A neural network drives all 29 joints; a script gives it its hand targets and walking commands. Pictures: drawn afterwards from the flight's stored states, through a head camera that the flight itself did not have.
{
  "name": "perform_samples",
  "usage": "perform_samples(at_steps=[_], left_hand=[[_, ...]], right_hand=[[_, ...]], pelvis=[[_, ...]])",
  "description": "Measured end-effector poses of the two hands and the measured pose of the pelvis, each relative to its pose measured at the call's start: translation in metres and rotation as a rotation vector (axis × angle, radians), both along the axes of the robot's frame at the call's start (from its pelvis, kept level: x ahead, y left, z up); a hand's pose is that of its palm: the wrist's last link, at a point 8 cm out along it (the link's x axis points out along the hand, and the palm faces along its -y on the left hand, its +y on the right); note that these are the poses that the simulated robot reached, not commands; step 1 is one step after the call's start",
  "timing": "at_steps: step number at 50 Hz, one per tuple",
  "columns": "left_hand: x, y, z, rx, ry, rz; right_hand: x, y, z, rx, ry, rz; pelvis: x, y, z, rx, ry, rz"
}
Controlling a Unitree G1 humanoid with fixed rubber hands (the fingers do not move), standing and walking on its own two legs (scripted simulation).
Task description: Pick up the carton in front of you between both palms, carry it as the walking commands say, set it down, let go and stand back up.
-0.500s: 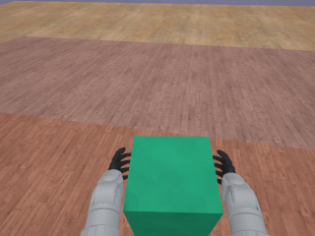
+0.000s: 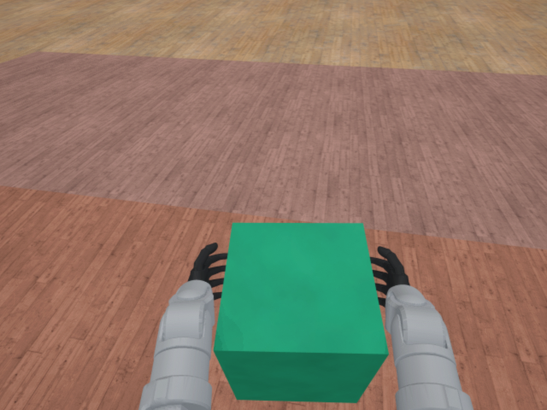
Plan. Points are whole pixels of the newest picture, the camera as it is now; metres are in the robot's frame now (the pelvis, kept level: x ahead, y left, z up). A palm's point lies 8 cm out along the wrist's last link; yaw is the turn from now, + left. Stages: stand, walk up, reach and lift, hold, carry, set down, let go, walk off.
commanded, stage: reach and lift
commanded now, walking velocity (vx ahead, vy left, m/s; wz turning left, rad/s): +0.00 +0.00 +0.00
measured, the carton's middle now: (296, 316) +0.29 +0.00 -0.04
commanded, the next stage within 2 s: hold in 0.48 s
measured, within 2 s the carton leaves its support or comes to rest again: neither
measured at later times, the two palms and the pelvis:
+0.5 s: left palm (199, 285) +0.30 +0.15 +0.04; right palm (398, 289) +0.30 -0.15 +0.04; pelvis +0.01 +0.00 +0.00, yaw +0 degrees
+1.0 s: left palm (196, 285) +0.29 +0.15 +0.05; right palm (402, 289) +0.29 -0.15 +0.05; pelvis +0.00 +0.00 +0.00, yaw +0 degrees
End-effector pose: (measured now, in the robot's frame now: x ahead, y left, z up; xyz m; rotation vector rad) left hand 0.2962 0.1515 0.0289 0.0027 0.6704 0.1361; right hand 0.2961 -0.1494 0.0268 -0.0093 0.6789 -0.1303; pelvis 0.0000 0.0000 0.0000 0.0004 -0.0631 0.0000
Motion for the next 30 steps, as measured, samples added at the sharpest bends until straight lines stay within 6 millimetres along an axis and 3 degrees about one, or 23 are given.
perform_samples(at_steps=[24,30], left_hand=[[0.001,0.000,0.010,0.020,0.002,-0.014],[-0.002,0.000,0.022,0.018,-0.027,-0.013]], right_hand=[[0.001,0.001,0.011,-0.021,0.002,0.014],[-0.002,0.000,0.022,-0.019,-0.027,0.012]], pelvis=[[0.013,0.000,0.004,0.000,-0.020,0.002],[0.012,0.000,0.005,0.000,-0.033,0.004]])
